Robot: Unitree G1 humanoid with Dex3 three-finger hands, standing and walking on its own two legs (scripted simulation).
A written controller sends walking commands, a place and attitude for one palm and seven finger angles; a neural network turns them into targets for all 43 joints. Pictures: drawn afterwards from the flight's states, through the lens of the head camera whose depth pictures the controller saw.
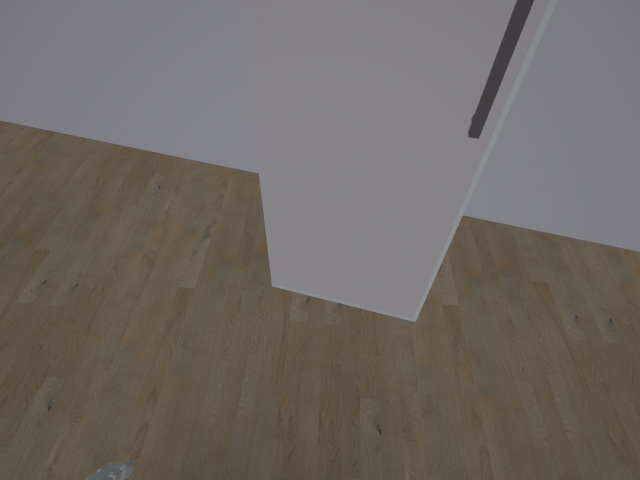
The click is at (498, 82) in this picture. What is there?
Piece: fridge door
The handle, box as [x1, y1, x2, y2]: [468, 0, 533, 138]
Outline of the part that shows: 533,0 516,1 475,114 473,114 468,136 477,138 479,136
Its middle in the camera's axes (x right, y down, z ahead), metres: +0.29 -0.31 +0.61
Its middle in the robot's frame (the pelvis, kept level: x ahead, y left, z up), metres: +0.71 -0.24 +0.23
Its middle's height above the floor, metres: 0.99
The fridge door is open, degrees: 0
